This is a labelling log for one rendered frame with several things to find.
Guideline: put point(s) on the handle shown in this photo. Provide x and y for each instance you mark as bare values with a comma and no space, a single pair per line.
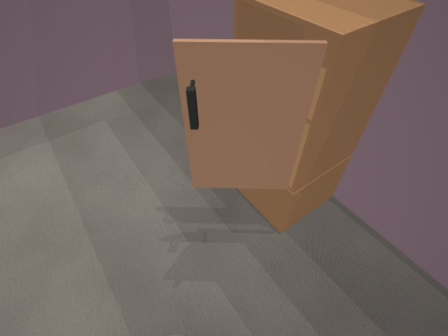
192,106

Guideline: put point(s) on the cupboard door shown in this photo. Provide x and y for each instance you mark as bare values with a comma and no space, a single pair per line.
253,99

